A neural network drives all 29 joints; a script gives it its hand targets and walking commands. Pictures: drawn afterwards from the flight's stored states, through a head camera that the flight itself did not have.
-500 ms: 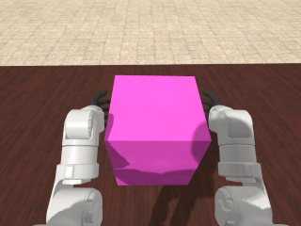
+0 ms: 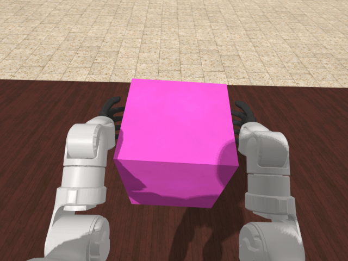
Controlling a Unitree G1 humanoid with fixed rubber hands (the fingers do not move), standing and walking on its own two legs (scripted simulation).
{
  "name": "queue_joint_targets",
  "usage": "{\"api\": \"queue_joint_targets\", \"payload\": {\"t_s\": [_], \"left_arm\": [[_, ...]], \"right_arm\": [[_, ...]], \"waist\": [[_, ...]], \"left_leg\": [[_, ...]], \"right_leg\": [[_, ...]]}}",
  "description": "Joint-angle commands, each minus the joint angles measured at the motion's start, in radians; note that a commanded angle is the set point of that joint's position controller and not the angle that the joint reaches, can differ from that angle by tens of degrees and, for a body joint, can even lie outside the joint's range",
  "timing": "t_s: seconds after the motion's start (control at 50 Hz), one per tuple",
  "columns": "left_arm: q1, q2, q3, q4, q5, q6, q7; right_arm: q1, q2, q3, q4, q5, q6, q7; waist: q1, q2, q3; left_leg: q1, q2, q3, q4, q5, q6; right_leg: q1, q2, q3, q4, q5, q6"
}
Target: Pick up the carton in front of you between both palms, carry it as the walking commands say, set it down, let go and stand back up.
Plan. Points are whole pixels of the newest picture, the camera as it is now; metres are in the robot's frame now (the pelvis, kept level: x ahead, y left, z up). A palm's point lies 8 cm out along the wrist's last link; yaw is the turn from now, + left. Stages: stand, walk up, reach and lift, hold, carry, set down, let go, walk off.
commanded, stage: carry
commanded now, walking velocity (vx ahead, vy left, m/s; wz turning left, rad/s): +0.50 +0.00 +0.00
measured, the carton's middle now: (175, 149) +0.36 +0.02 +0.06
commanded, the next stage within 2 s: none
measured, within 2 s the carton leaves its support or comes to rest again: neither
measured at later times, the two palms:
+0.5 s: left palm (144, 66) +0.67 +0.13 +0.10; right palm (236, 70) +0.67 -0.17 +0.10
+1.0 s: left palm (144, 37) +0.96 +0.17 +0.06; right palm (212, 40) +0.97 -0.13 +0.06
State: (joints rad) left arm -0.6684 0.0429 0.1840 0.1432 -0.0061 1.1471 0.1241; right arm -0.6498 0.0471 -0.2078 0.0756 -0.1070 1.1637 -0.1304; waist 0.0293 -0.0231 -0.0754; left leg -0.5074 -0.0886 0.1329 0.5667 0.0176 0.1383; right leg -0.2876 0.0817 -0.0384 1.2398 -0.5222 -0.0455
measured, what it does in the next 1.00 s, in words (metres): goes down: right foot 0.06 m lower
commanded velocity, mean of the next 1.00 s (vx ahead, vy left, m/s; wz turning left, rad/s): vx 0.50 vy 0.00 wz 0.00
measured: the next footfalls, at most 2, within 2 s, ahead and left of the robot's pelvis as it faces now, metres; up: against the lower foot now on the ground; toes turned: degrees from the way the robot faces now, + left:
right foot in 0.48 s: +0.47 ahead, -0.06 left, -0.06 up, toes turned +0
left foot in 1.02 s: +0.79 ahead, +0.05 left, -0.11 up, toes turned +1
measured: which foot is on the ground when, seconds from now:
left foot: down 0.00-0.50, up 0.52-1.00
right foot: up 0.00-0.46, down 0.48-1.00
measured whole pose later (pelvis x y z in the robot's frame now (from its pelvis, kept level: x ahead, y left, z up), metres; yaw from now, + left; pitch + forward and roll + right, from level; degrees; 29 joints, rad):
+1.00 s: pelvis +0.62 +0.00 -0.08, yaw +0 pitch +5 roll -1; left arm -0.63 0.00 0.17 0.09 0.02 1.14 0.14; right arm -0.59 0.04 -0.21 -0.01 -0.08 1.18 -0.13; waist 0.09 0.02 -0.08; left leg -0.53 -0.04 0.09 0.44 0.21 0.09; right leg -0.13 0.11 -0.06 0.71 -0.46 -0.12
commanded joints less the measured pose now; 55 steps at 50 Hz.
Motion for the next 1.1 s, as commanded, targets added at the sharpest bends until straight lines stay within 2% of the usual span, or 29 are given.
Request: {"api": "queue_joint_targets", "payload": {"t_s": [0.0,0.02,0.08,0.16,0.22,0.3,0.36,0.4,0.42,0.44,0.46,0.48,0.5,0.52,0.54,0.56,0.58,0.62,0.68,0.74,0.84,0.92,0.96,0.98,1.0,1.02,1.04,1.06,1.08], "left_arm": [[-0.706,-1.075,-0.629,-0.120,-0.395,0.029,-0.244],[-0.728,-1.090,-0.610,-0.134,-0.379,0.023,-0.233],[-0.692,-1.113,-0.577,-0.160,-0.327,0.013,-0.207],[-0.622,-1.113,-0.594,-0.168,-0.289,-0.005,-0.184],[-0.611,-1.100,-0.623,-0.206,-0.281,-0.018,-0.174],[-0.617,-1.064,-0.656,-0.250,-0.287,-0.013,-0.170],[-0.575,-1.021,-0.644,-0.214,-0.274,0.006,-0.176],[-0.545,-0.991,-0.617,-0.165,-0.259,0.018,-0.184],[-0.532,-0.978,-0.601,-0.139,-0.251,0.022,-0.187],[-0.530,-0.970,-0.584,-0.120,-0.245,0.024,-0.192],[-0.517,-0.959,-0.564,-0.098,-0.238,0.027,-0.198],[-0.521,-0.930,-0.534,-0.061,-0.230,0.029,-0.201],[-0.541,-0.919,-0.524,-0.032,-0.227,0.030,-0.202],[-0.538,-0.983,-0.542,-0.028,-0.263,0.026,-0.212],[-0.609,-1.051,-0.566,-0.073,-0.309,0.019,-0.226],[-0.701,-1.115,-0.608,-0.129,-0.361,0.016,-0.238],[-0.785,-1.163,-0.644,-0.175,-0.404,0.009,-0.246],[-0.831,-1.214,-0.667,-0.213,-0.451,-0.004,-0.253],[-0.754,-1.226,-0.672,-0.207,-0.456,-0.016,-0.258],[-0.686,-1.209,-0.680,-0.202,-0.443,-0.030,-0.263],[-0.654,-1.146,-0.697,-0.241,-0.433,-0.037,-0.260],[-0.590,-1.078,-0.676,-0.190,-0.416,-0.014,-0.251],[-0.577,-1.062,-0.664,-0.144,-0.409,-0.002,-0.252],[-0.593,-1.055,-0.660,-0.125,-0.409,0.004,-0.253],[-0.620,-1.047,-0.653,-0.108,-0.409,0.008,-0.253],[-0.647,-1.038,-0.637,-0.085,-0.405,0.014,-0.253],[-0.678,-1.069,-0.622,-0.058,-0.403,0.030,-0.247],[-0.686,-1.057,-0.614,-0.076,-0.396,0.036,-0.242],[-0.736,-1.077,-0.620,-0.105,-0.397,0.035,-0.237]], "right_arm": [[-0.583,0.932,0.609,-0.009,0.408,0.011,0.217],[-0.683,0.999,0.637,-0.061,0.456,0.013,0.230],[-0.793,1.102,0.702,-0.127,0.547,0.004,0.245],[-0.736,1.116,0.710,-0.127,0.559,-0.015,0.253],[-0.699,1.102,0.715,-0.138,0.553,-0.027,0.258],[-0.656,1.054,0.720,-0.153,0.542,-0.027,0.256],[-0.592,1.009,0.704,-0.103,0.518,-0.017,0.256],[-0.572,0.993,0.691,-0.050,0.508,-0.012,0.260],[-0.572,0.992,0.685,-0.024,0.505,-0.010,0.262],[-0.585,0.991,0.679,-0.001,0.502,-0.009,0.264],[-0.615,0.986,0.671,0.017,0.501,-0.009,0.266],[-0.625,1.003,0.664,0.051,0.499,0.000,0.266],[-0.639,1.015,0.632,0.065,0.493,0.009,0.258],[-0.649,1.004,0.625,0.039,0.482,0.011,0.250],[-0.689,1.025,0.624,0.012,0.471,0.005,0.243],[-0.701,1.038,0.618,-0.014,0.461,-0.002,0.233],[-0.709,1.055,0.613,-0.039,0.453,-0.009,0.224],[-0.693,1.082,0.622,-0.072,0.444,-0.018,0.208],[-0.620,1.081,0.643,-0.083,0.421,-0.036,0.190],[-0.578,1.067,0.668,-0.101,0.404,-0.052,0.180],[-0.599,1.016,0.711,-0.172,0.405,-0.054,0.175],[-0.556,0.942,0.688,-0.137,0.392,-0.015,0.183],[-0.533,0.905,0.650,-0.088,0.374,0.003,0.190],[-0.521,0.887,0.627,-0.061,0.363,0.009,0.193],[-0.518,0.859,0.599,-0.041,0.352,0.015,0.196],[-0.521,0.826,0.564,-0.012,0.345,0.021,0.197],[-0.551,0.812,0.545,0.035,0.334,0.023,0.194],[-0.535,0.862,0.563,0.052,0.365,0.024,0.201],[-0.605,0.923,0.585,0.008,0.406,0.020,0.214]], "waist": [[-0.109,0.121,-0.497],[-0.085,0.026,-0.439],[-0.052,0.035,-0.383],[-0.087,0.105,-0.406],[-0.106,0.120,-0.408],[-0.142,0.118,-0.371],[-0.162,0.125,-0.334],[-0.126,0.133,-0.324],[-0.086,0.136,-0.339],[-0.027,0.118,-0.362],[0.026,0.033,-0.383],[0.022,-0.166,-0.430],[0.046,-0.272,-0.537],[0.061,-0.182,-0.560],[0.030,-0.086,-0.472],[0.004,0.012,-0.409],[-0.006,0.028,-0.386],[-0.013,-0.012,-0.374],[0.013,-0.059,-0.414],[0.038,-0.068,-0.437],[0.073,-0.066,-0.389],[0.098,-0.072,-0.332],[0.048,-0.079,-0.344],[-0.013,-0.058,-0.367],[-0.061,-0.003,-0.391],[-0.052,0.124,-0.405],[-0.101,0.340,-0.534],[-0.109,0.261,-0.561],[-0.102,0.172,-0.479]], "left_leg": [[0.807,0.410,-0.667,-0.080,0.047,0.207],[0.673,0.370,-0.602,-0.119,-0.005,0.156],[0.441,0.334,-0.513,-0.169,-0.037,0.095],[0.555,0.305,-0.405,-0.110,0.368,0.059],[0.641,0.259,-0.322,-0.072,0.551,0.022],[0.682,0.190,-0.247,-0.028,0.549,0.000],[0.673,0.160,-0.216,0.039,0.442,-0.004],[0.597,0.153,-0.186,0.137,0.448,-0.025],[0.547,0.153,-0.164,0.228,0.466,-0.044],[0.463,0.149,-0.121,0.375,0.408,-0.064],[0.246,0.116,-0.091,0.567,0.087,-0.081],[-0.024,0.018,-0.078,0.733,-0.579,-0.101],[-0.276,-0.014,-0.181,0.985,-0.696,-0.131],[-0.335,0.029,-0.199,0.998,-0.628,-0.102],[-0.323,0.061,-0.194,0.908,-0.559,-0.087],[-0.260,0.082,-0.190,0.798,-0.492,-0.088],[-0.200,0.095,-0.190,0.734,-0.463,-0.093],[-0.144,0.107,-0.170,0.641,-0.431,-0.104],[-0.233,0.127,-0.144,0.527,-0.321,-0.113],[-0.307,0.123,-0.118,0.426,-0.178,-0.111],[-0.276,0.067,-0.055,0.154,0.020,-0.093],[-0.120,0.024,-0.021,-0.104,0.209,-0.054],[0.091,0.014,-0.019,-0.182,0.248,-0.032],[0.238,0.040,-0.017,-0.237,0.289,-0.030],[0.442,0.127,-0.084,-0.172,0.393,-0.040],[0.634,0.281,-0.238,0.009,0.776,-0.059],[0.948,0.501,-0.627,0.047,0.701,0.192],[0.919,0.484,-0.737,-0.026,0.238,0.227],[0.774,0.406,-0.686,-0.089,0.021,0.188]], "right_leg": [[-0.578,-0.057,0.099,0.253,-0.025,-0.005],[-0.523,-0.078,0.093,0.156,0.031,-0.004],[-0.395,-0.116,0.074,-0.030,0.087,0.012],[-0.488,-0.125,0.036,-0.186,0.269,0.022],[-0.523,-0.113,0.009,-0.316,0.415,0.009],[-0.477,-0.058,-0.054,-0.550,0.594,-0.014],[-0.377,-0.026,-0.082,-0.749,0.746,-0.040],[-0.200,-0.006,-0.093,-0.829,0.811,-0.061],[-0.077,-0.010,-0.092,-0.860,0.819,-0.070],[0.083,-0.048,-0.078,-0.893,0.839,-0.073],[0.299,-0.160,0.018,-0.796,0.992,-0.058],[0.533,-0.363,0.294,-0.612,1.413,-0.103],[0.742,-0.514,0.584,-0.624,1.201,-0.308],[0.675,-0.488,0.673,-0.703,0.694,-0.330],[0.511,-0.407,0.613,-0.775,0.470,-0.275],[0.367,-0.364,0.542,-0.816,0.427,-0.209],[0.268,-0.358,0.504,-0.845,0.425,-0.180],[0.176,-0.325,0.425,-0.866,0.452,-0.156],[0.301,-0.303,0.329,-0.800,0.813,-0.161],[0.428,-0.271,0.253,-0.747,1.065,-0.123],[0.481,-0.187,0.166,-0.703,1.096,-0.100],[0.440,-0.155,0.118,-0.617,0.963,-0.098],[0.360,-0.146,0.086,-0.483,0.995,-0.071],[0.301,-0.140,0.046,-0.349,0.969,-0.048],[0.123,-0.119,0.022,-0.175,0.771,-0.028],[-0.125,-0.063,-0.023,-0.030,0.171,-0.018],[-0.451,0.035,0.061,0.277,-0.128,0.053],[-0.546,-0.020,0.096,0.299,-0.084,0.009],[-0.546,-0.043,0.091,0.225,-0.029,-0.013]]}}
